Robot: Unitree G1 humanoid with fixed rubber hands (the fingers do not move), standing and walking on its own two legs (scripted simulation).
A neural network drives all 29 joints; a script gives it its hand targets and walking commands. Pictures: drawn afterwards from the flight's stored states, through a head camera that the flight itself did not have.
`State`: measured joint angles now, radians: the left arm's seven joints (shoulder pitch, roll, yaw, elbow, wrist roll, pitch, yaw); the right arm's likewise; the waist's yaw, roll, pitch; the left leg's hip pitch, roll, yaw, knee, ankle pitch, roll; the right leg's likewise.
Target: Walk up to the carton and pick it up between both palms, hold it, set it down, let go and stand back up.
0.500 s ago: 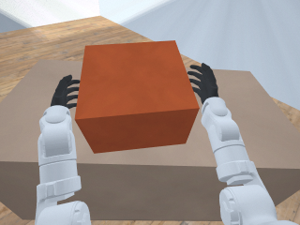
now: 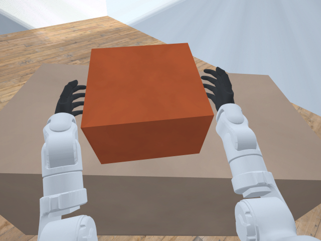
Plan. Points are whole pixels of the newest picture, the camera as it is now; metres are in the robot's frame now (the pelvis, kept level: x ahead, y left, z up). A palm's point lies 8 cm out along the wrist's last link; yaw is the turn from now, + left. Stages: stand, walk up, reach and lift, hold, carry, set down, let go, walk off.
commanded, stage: hold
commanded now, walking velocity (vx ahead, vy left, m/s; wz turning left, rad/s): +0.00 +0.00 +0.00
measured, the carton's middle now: (145, 101) +0.45 +0.01 +0.13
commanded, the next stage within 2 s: none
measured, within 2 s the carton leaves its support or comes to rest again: neither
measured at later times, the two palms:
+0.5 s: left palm (66, 114) +0.35 +0.19 +0.17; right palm (223, 100) +0.36 -0.18 +0.20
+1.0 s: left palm (66, 116) +0.34 +0.19 +0.17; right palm (225, 102) +0.35 -0.18 +0.20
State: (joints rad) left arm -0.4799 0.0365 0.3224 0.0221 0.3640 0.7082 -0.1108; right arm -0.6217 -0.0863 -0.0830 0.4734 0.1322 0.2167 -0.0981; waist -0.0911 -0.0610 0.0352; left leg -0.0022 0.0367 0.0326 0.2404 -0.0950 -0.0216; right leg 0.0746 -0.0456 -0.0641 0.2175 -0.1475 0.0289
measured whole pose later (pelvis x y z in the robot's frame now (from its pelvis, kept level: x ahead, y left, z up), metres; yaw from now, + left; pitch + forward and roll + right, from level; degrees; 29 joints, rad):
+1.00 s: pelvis +0.00 +0.00 +0.00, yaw +0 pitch -9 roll +0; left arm -0.47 0.03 0.32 -0.01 0.36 0.73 -0.11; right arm -0.61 -0.09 -0.07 0.44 0.15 0.24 -0.10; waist -0.10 -0.06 0.04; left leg 0.00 0.04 0.03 0.24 -0.09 -0.02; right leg 0.07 -0.04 -0.07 0.23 -0.15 0.02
